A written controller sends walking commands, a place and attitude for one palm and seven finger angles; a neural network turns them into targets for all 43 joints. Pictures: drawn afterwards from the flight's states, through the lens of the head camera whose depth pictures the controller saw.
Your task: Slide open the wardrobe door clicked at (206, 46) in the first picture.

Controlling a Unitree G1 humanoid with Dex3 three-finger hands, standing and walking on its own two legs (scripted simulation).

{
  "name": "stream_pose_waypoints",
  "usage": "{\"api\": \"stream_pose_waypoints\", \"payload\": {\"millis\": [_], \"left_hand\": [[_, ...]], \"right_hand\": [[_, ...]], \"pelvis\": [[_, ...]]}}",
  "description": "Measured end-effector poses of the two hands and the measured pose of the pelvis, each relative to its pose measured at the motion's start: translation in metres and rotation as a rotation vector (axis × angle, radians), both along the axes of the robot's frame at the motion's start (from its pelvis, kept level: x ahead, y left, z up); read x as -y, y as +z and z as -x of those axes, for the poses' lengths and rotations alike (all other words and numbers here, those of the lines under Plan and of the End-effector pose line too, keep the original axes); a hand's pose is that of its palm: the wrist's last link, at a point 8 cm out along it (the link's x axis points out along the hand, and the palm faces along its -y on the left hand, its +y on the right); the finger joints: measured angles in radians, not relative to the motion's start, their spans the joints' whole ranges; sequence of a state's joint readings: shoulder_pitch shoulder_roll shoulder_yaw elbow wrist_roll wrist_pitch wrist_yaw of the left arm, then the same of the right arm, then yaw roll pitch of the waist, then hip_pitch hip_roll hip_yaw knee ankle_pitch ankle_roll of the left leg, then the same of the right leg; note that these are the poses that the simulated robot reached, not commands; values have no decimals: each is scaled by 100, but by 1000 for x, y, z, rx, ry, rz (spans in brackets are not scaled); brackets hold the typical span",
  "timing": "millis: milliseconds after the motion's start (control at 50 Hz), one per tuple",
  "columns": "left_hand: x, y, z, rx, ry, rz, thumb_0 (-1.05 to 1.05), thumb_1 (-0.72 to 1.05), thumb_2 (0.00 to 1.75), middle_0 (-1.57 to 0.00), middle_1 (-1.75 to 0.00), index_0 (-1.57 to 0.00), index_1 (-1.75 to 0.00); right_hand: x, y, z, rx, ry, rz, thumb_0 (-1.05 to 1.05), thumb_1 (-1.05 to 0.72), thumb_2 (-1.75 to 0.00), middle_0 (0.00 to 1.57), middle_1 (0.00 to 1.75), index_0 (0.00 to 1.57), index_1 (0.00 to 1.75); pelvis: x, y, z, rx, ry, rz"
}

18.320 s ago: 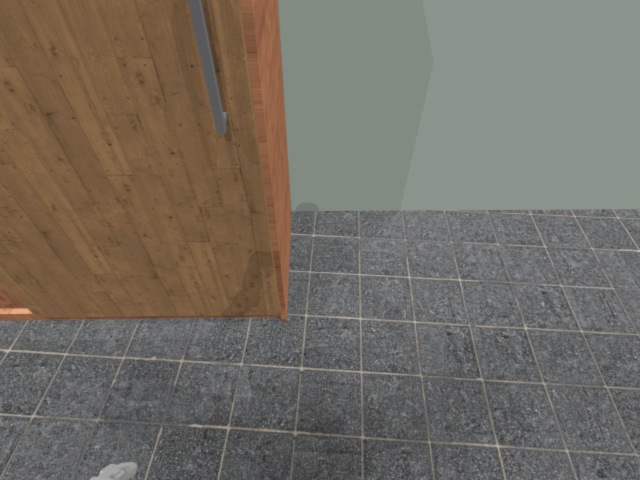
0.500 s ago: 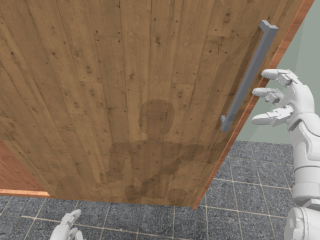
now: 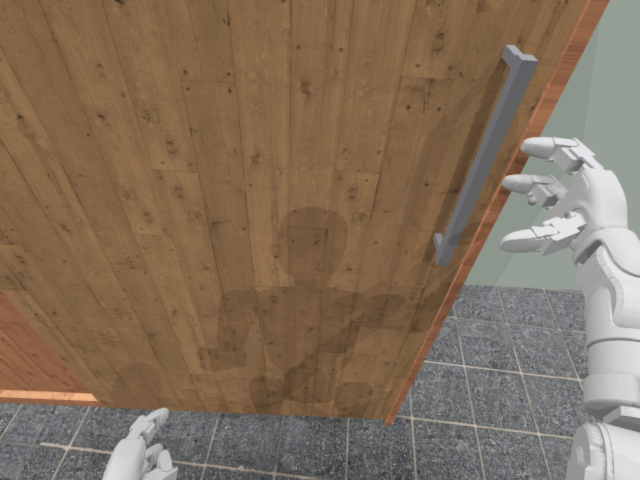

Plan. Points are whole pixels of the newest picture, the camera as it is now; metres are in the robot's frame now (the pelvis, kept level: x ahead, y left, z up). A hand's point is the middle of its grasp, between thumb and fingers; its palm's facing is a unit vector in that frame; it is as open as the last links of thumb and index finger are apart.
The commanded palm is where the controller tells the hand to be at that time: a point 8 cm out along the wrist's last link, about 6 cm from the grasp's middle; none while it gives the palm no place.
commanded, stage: move the hooked fingers beside the handle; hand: right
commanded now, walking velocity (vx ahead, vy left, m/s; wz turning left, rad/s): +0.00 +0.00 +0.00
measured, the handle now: (471, 173) +0.45 -0.14 +0.20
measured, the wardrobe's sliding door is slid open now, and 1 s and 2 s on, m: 0.00 0.00 0.00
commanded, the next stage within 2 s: feel for the door with the fingertips in 0.64 s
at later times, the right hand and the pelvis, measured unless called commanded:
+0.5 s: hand (528, 207) +0.40 -0.20 +0.19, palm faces +0.01 +1.00 -0.02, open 13.9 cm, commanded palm +0.37 -0.25 +0.20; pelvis +0.00 +0.00 +0.00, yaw +0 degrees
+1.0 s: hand (506, 202) +0.39 -0.17 +0.20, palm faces -0.04 +1.00 +0.00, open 14.0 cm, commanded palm +0.37 -0.22 +0.20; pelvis +0.00 +0.00 +0.00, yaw +0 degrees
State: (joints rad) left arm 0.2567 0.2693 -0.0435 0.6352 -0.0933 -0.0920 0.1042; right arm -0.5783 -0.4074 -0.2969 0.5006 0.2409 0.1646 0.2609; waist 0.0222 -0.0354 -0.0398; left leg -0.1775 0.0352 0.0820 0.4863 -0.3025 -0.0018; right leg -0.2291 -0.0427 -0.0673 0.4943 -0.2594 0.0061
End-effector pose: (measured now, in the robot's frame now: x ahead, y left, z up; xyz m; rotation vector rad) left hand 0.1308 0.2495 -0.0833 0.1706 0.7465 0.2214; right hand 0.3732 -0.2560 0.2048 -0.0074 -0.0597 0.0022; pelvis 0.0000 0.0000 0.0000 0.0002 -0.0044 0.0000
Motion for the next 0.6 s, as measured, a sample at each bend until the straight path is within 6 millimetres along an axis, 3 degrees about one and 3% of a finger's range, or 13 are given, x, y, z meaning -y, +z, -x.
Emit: {"api": "stream_pose_waypoints", "payload": {"millis": [160,300,500,600], "left_hand": [[1,-4,3,-27,-5,-7,1,90,89,-20,-30,-20,-30],[3,-6,10,-37,4,0,2,90,89,-20,-30,-20,-30],[-1,-7,15,-48,20,6,2,90,89,-20,-30,-20,-30],[-3,-5,12,-47,8,-10,2,90,89,-20,-30,-20,-30]], "right_hand": [[-2,-17,-4,-81,6,17,-1,50,-30,30,120,30,120],[-13,1,-9,14,21,7,-1,50,-30,31,121,30,120],[2,-12,-4,-57,-16,12,-1,50,-30,32,121,31,120],[0,-6,2,-3,0,9,-1,50,-30,31,120,30,120]], "pelvis": [[3,0,4,-8,-10,-2],[3,0,0,-5,-1,-1],[2,0,0,-8,4,0],[1,0,0,-2,-3,-2]]}}
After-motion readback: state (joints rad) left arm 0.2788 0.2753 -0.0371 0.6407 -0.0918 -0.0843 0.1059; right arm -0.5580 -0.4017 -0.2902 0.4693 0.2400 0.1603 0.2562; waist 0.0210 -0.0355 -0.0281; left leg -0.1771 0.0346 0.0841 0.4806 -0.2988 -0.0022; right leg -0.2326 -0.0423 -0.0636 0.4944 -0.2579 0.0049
